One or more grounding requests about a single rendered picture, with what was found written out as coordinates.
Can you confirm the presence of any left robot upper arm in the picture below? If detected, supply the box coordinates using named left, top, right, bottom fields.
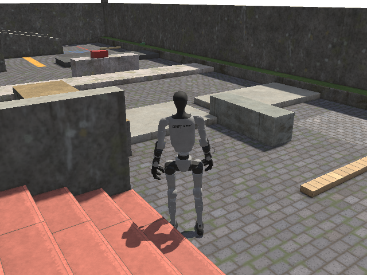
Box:
left=157, top=117, right=169, bottom=150

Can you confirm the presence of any robot right forearm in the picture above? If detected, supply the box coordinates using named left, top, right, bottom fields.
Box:
left=202, top=138, right=212, bottom=161

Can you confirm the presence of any robot left forearm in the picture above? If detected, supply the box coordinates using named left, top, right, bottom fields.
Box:
left=152, top=141, right=163, bottom=167

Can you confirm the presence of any right robot upper arm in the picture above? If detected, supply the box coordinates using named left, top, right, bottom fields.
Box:
left=193, top=115, right=208, bottom=147

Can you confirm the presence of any right robot hand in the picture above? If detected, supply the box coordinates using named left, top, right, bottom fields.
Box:
left=202, top=159, right=213, bottom=171

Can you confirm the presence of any right robot foot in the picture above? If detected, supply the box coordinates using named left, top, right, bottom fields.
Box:
left=196, top=221, right=204, bottom=235

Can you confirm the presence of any left robot hand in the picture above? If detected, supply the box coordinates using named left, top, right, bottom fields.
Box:
left=151, top=166, right=165, bottom=180

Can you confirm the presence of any right robot thigh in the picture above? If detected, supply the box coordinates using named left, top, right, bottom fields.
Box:
left=192, top=159, right=203, bottom=198

